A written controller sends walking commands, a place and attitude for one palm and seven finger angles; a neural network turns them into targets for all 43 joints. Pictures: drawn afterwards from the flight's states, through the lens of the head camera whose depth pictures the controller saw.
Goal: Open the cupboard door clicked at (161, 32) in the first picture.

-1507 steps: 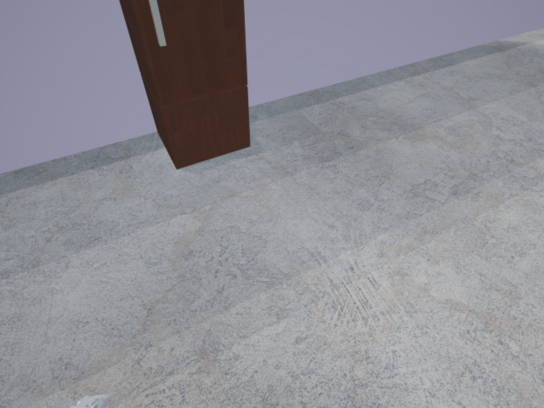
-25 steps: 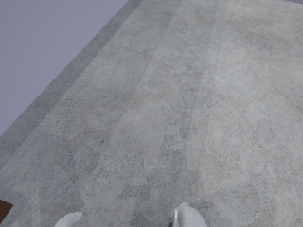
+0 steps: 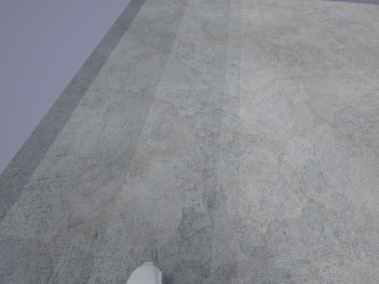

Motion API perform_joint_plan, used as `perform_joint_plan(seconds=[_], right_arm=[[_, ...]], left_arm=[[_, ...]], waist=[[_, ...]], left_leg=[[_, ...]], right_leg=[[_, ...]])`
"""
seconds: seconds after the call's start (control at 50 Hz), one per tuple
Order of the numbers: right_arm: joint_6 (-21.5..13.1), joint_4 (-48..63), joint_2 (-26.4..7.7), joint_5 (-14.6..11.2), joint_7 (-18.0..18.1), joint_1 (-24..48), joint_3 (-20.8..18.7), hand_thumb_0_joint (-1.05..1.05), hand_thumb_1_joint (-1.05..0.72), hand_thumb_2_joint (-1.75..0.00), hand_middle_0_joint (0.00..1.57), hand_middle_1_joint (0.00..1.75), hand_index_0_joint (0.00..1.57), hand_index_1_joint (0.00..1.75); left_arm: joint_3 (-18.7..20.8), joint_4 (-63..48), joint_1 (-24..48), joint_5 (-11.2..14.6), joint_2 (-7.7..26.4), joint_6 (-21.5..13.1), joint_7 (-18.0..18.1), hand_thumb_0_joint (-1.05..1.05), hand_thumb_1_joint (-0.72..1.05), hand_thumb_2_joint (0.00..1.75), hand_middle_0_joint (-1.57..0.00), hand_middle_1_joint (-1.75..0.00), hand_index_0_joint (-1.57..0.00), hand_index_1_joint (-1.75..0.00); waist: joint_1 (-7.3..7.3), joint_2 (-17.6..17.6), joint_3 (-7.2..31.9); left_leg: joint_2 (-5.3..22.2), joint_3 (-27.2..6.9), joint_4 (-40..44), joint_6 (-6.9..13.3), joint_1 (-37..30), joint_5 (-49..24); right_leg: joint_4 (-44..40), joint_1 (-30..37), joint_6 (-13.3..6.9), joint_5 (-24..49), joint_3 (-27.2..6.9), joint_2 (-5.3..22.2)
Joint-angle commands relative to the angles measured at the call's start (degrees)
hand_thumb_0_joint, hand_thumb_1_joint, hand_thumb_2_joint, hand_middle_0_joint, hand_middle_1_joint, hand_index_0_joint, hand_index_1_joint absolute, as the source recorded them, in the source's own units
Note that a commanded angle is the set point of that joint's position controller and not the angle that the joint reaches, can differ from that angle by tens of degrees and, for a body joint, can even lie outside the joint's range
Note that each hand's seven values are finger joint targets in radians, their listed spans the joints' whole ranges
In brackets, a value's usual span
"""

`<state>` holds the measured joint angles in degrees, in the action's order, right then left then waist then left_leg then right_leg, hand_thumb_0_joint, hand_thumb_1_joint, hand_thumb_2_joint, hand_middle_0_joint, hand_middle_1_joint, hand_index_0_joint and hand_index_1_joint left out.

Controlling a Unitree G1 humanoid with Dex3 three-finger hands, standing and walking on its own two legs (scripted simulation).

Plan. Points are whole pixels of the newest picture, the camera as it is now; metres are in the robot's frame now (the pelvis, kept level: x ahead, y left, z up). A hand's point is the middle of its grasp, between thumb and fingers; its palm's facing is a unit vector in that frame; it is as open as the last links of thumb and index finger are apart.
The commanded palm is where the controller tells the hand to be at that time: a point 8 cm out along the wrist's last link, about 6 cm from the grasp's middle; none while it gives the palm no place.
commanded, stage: walk to a spot facing it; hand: left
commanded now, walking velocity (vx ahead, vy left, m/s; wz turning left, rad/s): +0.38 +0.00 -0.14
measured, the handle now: out of the picture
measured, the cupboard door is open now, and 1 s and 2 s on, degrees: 42 42 42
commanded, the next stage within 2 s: turn to face it in 0.40 s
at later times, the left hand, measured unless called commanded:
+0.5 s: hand (143, 193) +0.37 +0.17 -0.17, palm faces -0.20 -0.96 -0.20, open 7.4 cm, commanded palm none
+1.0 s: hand (161, 163) +0.50 +0.13 -0.19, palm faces +0.03 -0.98 -0.19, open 7.3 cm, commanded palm none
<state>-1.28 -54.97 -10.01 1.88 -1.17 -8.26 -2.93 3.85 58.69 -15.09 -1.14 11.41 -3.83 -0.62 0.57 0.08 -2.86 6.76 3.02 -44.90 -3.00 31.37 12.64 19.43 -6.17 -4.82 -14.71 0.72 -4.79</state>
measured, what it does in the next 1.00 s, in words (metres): walks ahead: left foot, then right foot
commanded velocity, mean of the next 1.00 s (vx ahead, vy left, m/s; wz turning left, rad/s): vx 0.14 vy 0.00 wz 0.11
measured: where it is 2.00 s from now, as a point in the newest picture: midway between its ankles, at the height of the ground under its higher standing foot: (223, 228)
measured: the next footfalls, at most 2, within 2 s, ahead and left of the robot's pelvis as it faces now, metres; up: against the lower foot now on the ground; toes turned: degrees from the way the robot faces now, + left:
left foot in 0.12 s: +0.20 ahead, +0.14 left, +0.00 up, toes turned +4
right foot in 0.54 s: +0.36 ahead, -0.15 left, +0.00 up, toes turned -18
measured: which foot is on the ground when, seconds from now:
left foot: up 0.00-0.10, down 0.12-0.52, up 0.54-0.86, down 0.88-1.00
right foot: down 0.00-0.12, up 0.14-0.52, down 0.54-0.88, up 0.90-1.00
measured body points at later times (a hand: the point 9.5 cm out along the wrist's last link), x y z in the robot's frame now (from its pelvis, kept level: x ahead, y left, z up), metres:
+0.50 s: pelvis +0.24 -0.01 -0.01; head +0.28 -0.03 +0.44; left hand +0.38 +0.22 -0.15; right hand +0.14 -0.24 -0.16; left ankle +0.16 +0.14 -0.74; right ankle +0.32 -0.13 -0.73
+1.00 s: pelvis +0.40 -0.06 -0.02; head +0.44 -0.04 +0.42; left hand +0.50 +0.18 -0.18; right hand +0.44 -0.30 -0.17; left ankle +0.45 +0.05 -0.74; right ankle +0.33 -0.17 -0.69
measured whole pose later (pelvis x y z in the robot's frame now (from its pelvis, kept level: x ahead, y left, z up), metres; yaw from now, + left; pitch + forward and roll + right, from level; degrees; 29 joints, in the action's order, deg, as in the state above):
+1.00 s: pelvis +0.40 -0.06 -0.02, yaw +1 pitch +2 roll +0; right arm 0.3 -55.6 -9.5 2.4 0.6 -13.6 -2.4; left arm 3.9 55.8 -6.9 -0.9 10.9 1.7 1.0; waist -2.7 -1.5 -3.0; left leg 1.9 4.9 -38.3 1.7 24.6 15.3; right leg 61.1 -22.8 2.9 -32.2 4.7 2.7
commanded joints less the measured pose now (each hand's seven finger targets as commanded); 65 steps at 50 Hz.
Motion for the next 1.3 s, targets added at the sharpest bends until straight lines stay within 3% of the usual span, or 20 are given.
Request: perform_joint_plan(seconds=[0.0, 0.06, 0.1, 0.12, 0.18, 0.26, 0.42, 0.46, 0.48, 0.5, 0.52, 0.54, 0.64, 0.82, 0.86, 0.9, 1.12, 1.16, 1.18, 1.28], right_arm=[[-1.64, 4.5, -3.81, -0.64, -0.16, 4.29, -0.69, 0.0, -0.9, -0.9, 0.2, 0.3, 0.2, 0.3], [-2.41, 0.82, -6.56, -0.09, 0.77, -5.58, -1.37, 0.0, -0.9, -0.9, 0.2, 0.3, 0.2, 0.3], [-2.65, -2.72, -16.81, 1.2, 1.78, -21.29, -3.28, 0.0, -0.9, -0.9, 0.2, 0.3, 0.2, 0.3], [-1.71, -2.0, -16.36, 0.66, 1.85, -20.34, -2.97, 0.0, -0.9, -0.9, 0.2, 0.3, 0.2, 0.3], [-2.71, 0.05, -8.37, 0.44, 2.23, -11.69, -0.97, 0.0, -0.9, -0.9, 0.2, 0.3, 0.2, 0.3], [-3.76, -1.06, -8.02, -0.12, 2.48, -11.07, -0.62, 0.0, -0.9, -0.9, 0.2, 0.3, 0.2, 0.3], [-2.15, -1.91, -10.03, 0.37, 2.26, -13.77, -0.95, 0.0, -0.9, -0.9, 0.2, 0.3, 0.2, 0.3], [-1.82, -1.57, -10.68, 0.15, 2.28, -12.62, -0.76, 0.0, -0.9, -0.9, 0.2, 0.3, 0.2, 0.3], [-1.77, -1.24, -10.15, -0.36, 2.1, -11.51, -0.44, 0.0, -0.9, -0.9, 0.2, 0.3, 0.2, 0.3], [-2.08, -0.08, -6.62, -1.59, 1.72, -12.43, 0.31, 0.0, -0.9, -0.9, 0.2, 0.3, 0.2, 0.3], [-1.86, 1.21, -6.66, -2.1, 2.07, -11.66, 0.09, 0.0, -0.9, -0.9, 0.2, 0.3, 0.2, 0.3], [-1.38, 0.63, -6.67, -1.73, 2.35, -10.05, -0.18, 0.0, -0.9, -0.9, 0.2, 0.3, 0.2, 0.3], [1.42, -4.83, -1.41, -1.01, 1.92, -16.96, 0.99, 0.0, -0.9, -0.9, 0.2, 0.3, 0.2, 0.3], [1.72, -1.72, -3.15, -0.38, 0.67, -12.24, 0.09, 0.0, -0.9, -0.9, 0.2, 0.3, 0.2, 0.3], [1.35, -0.99, -11.58, 0.37, 1.34, -16.91, -1.98, 0.0, -0.9, -0.9, 0.2, 0.3, 0.2, 0.3], [1.61, -0.7, -13.47, 0.53, 2.69, -17.45, -2.35, 0.0, -0.9, -0.9, 0.2, 0.3, 0.2, 0.3], [3.17, 6.2, -14.33, -0.33, 1.84, -0.65, -3.79, 0.0, -0.9, -0.9, 0.2, 0.3, 0.2, 0.3], [3.58, 9.0, -7.8, -1.07, 0.92, 1.63, -3.02, 0.0, -0.9, -0.9, 0.2, 0.3, 0.2, 0.3], [3.5, 9.86, -9.54, -0.67, 0.43, 3.16, -3.18, 0.0, -0.9, -0.9, 0.2, 0.3, 0.2, 0.3], [4.05, 7.71, -6.7, -1.02, -0.34, 3.14, -2.0, 0.0, -0.9, -0.9, 0.2, 0.3, 0.2, 0.3]], left_arm=[[0.94, -0.29, -5.67, 0.33, 7.44, -0.86, 0.64, 0.0, 0.9, 0.9, -0.2, -0.3, -0.2, -0.3], [1.05, -0.22, -4.1, 0.53, 7.39, -0.79, 0.82, 0.0, 0.9, 0.9, -0.2, -0.3, -0.2, -0.3], [0.1, -2.18, -6.96, 1.13, 3.63, -0.94, -0.07, 0.0, 0.9, 0.9, -0.2, -0.3, -0.2, -0.3], [0.37, -3.52, -3.54, 0.43, 5.04, -1.08, 0.11, 0.0, 0.9, 0.9, -0.2, -0.3, -0.2, -0.3], [0.67, -3.28, 1.79, -0.29, 3.53, 0.35, -0.81, 0.0, 0.9, 0.9, -0.2, -0.3, -0.2, -0.3], [0.54, -3.02, 0.14, -0.46, 1.15, 2.4, -1.84, 0.0, 0.9, 0.9, -0.2, -0.3, -0.2, -0.3], [0.87, -7.14, 10.49, -0.5, 1.94, 3.34, -2.77, 0.0, 0.9, 0.9, -0.2, -0.3, -0.2, -0.3], [1.35, -6.08, 5.09, -0.55, 4.03, 3.01, -2.64, 0.0, 0.9, 0.9, -0.2, -0.3, -0.2, -0.3], [1.98, -3.32, -3.72, -0.68, 6.59, 2.35, -2.19, 0.0, 0.9, 0.9, -0.2, -0.3, -0.2, -0.3], [3.56, -1.11, -12.33, -1.06, 13.11, 1.38, -1.0, 0.0, 0.9, 0.9, -0.2, -0.3, -0.2, -0.3], [3.58, -0.48, -14.85, 0.64, 16.15, 1.47, -0.28, 0.0, 0.9, 0.9, -0.2, -0.3, -0.2, -0.3], [2.98, -1.44, -9.68, 0.87, 13.67, 1.85, 0.85, 0.0, 0.9, 0.9, -0.2, -0.3, -0.2, -0.3], [-0.3, -4.58, 6.25, -0.11, 5.94, 1.03, 1.57, 0.0, 0.9, 0.9, -0.2, -0.3, -0.2, -0.3], [1.34, -4.52, 4.4, 0.65, 6.31, 2.3, 2.13, 0.0, 0.9, 0.9, -0.2, -0.3, -0.2, -0.3], [1.0, -6.75, 2.32, 1.24, 2.54, 3.28, 2.26, 0.0, 0.9, 0.9, -0.2, -0.3, -0.2, -0.3], [0.81, -9.78, 8.75, 0.49, 3.36, 4.19, 2.39, 0.0, 0.9, 0.9, -0.2, -0.3, -0.2, -0.3], [1.53, -8.31, 0.52, 0.59, 5.25, 4.76, 1.44, 0.0, 0.9, 0.9, -0.2, -0.3, -0.2, -0.3], [3.28, -9.06, -2.5, -0.85, 14.61, 3.93, 2.22, 0.0, 0.9, 0.9, -0.2, -0.3, -0.2, -0.3], [2.67, -10.48, -0.24, -0.43, 15.99, 4.19, 2.23, 0.0, 0.9, 0.9, -0.2, -0.3, -0.2, -0.3], [1.07, -10.68, 2.36, -0.44, 9.66, 2.83, 2.53, 0.0, 0.9, 0.9, -0.2, -0.3, -0.2, -0.3]], waist=[[1.13, -6.44, -0.2], [-4.61, -1.14, 2.55], [-8.32, 17.67, 13.98], [-8.26, 10.35, 10.66], [-3.49, 5.89, -1.38], [-0.52, 6.69, 2.0], [-1.91, 6.12, -1.89], [1.65, 5.54, 0.74], [5.68, 0.9, 4.83], [8.56, -14.59, 12.55], [8.16, -16.47, 15.4], [6.12, -8.58, 10.98], [-3.52, -7.71, 5.01], [-2.56, -2.96, 3.79], [-4.16, 18.82, 6.93], [-5.56, 13.54, 8.38], [1.08, 6.95, 6.71], [3.17, -18.17, 3.83], [3.2, -17.03, 2.96], [-0.34, -12.39, 2.78]], left_leg=[[-2.16, 0.92, 8.05, 1.26, -2.63, -0.83], [-4.41, 2.12, 18.01, 3.45, -23.26, -3.89], [20.63, -28.84, 25.6, 14.92, -47.45, -2.83], [23.01, -32.97, 28.85, 17.46, -40.13, 5.13], [15.93, -19.55, 33.79, 11.99, -23.34, 5.45], [11.19, -3.56, 33.87, 10.13, -23.37, -8.2], [11.95, 5.4, 29.89, 8.49, -22.37, -9.08], [10.75, 8.09, 18.91, 6.61, -20.99, -18.33], [7.19, 10.27, 6.3, 4.57, -15.01, -20.68], [-0.6, 13.21, -13.6, 1.67, -0.28, -2.89], [-4.15, 5.49, -28.1, 0.97, 5.08, 24.96], [-1.15, -0.98, -30.22, 1.33, 5.93, 21.48], [0.77, -0.67, -13.42, 0.65, -8.14, 9.55], [-2.06, 3.9, 12.71, 1.34, -14.79, -6.44], [13.96, -20.7, 19.17, 12.02, -24.36, -37.5], [17.24, -29.74, 24.1, 16.91, -24.02, -28.97], [3.6, -16.42, 20.87, 8.67, -7.49, -1.3], [-9.5, -2.72, -0.02, 0.6, 7.82, 18.02], [-7.69, -3.84, -14.35, 1.22, 4.39, 21.99], [-4.84, -0.53, -14.87, -0.77, 2.84, 15.22]], right_leg=[[-4.42, 4.12, -5.77, 20.27, -12.0, 17.57], [9.84, -3.62, -2.52, 28.18, -7.45, 13.43], [44.63, -26.56, 2.27, -13.57, 2.11, 2.17], [52.75, -30.16, 1.74, -17.47, -1.87, 4.07], [55.71, -33.11, 2.85, -4.66, -3.62, 10.02], [42.06, -28.47, 4.35, 0.29, -0.59, 11.2], [20.25, -18.66, 3.85, 3.66, 6.65, 8.41], [15.61, -7.76, 2.28, 3.26, 8.17, 6.0], [12.76, 5.96, 0.44, 4.26, 5.79, 6.1], [7.39, 21.27, -5.51, 8.98, -15.8, 21.71], [-1.26, 20.95, -11.55, 17.96, -29.15, 32.36], [-2.06, 13.97, -11.9, 16.06, -25.52, 31.13], [-3.86, -8.49, -4.25, 21.96, 1.22, 22.78], [10.74, -3.63, 1.36, 21.63, 9.94, 21.73], [29.58, -17.4, 7.97, -11.79, 12.3, 11.55], [46.38, -24.74, 7.74, -25.07, 1.98, 7.99], [11.6, -3.32, 7.97, -3.16, 3.79, 5.26], [-7.36, 2.54, -0.15, -9.99, -20.81, 27.58], [-8.99, -5.95, -4.58, -7.53, -22.08, 33.64], [3.37, 0.98, -1.43, 33.51, -0.69, 23.01]])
